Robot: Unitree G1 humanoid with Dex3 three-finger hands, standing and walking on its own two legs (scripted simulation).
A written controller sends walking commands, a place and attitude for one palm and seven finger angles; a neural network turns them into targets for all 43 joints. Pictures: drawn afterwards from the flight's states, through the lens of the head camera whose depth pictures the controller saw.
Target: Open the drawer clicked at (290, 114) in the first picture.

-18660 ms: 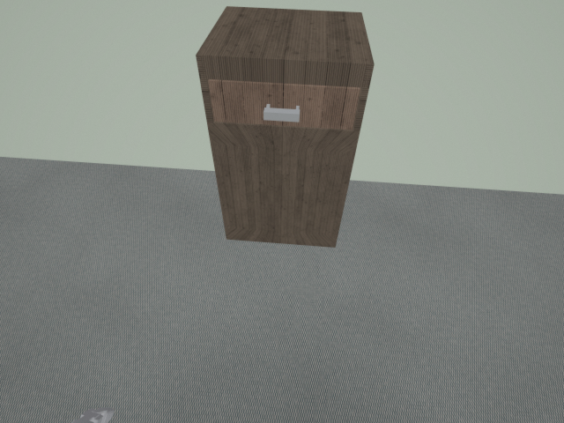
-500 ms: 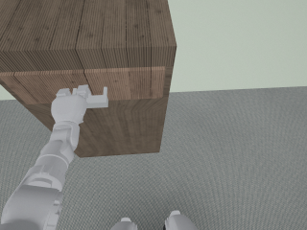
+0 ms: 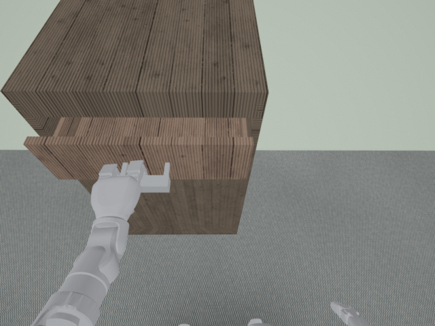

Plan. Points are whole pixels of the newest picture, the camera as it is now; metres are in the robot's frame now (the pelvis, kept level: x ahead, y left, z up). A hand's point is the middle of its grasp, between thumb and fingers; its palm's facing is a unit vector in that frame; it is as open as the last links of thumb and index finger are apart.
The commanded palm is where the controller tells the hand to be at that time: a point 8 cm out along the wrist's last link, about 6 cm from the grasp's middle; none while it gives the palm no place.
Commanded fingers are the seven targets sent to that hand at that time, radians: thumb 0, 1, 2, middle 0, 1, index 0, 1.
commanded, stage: pull the drawer open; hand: left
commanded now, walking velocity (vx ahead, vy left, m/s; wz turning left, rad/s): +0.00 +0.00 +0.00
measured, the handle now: (144, 175) +0.42 +0.17 -0.03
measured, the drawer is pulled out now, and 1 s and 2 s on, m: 0.07 0.20 0.30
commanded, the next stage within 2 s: none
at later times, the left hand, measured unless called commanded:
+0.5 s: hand (120, 243) +0.28 +0.20 -0.05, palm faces -0.02 -0.08 -1.00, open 6.2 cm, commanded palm +0.25 +0.20 +0.01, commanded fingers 0.00 0.90 0.90 -0.40 -1.35 -0.40 -1.35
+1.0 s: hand (115, 271) +0.23 +0.20 -0.05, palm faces -0.02 -0.09 -1.00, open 6.2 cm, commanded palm +0.19 +0.20 +0.01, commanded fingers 0.00 0.90 0.90 -0.40 -1.35 -0.40 -1.35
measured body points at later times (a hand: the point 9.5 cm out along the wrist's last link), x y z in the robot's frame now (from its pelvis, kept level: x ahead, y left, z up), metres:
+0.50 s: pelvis -0.02 -0.01 +0.00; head +0.04 -0.02 +0.44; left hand +0.27 +0.20 +0.01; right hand +0.13 -0.26 -0.12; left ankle -0.05 +0.09 -0.69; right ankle -0.01 -0.11 -0.69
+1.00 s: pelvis -0.03 -0.02 -0.01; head +0.02 -0.04 +0.44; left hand +0.22 +0.20 +0.01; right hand +0.15 -0.26 -0.11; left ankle -0.05 +0.09 -0.69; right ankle -0.01 -0.11 -0.69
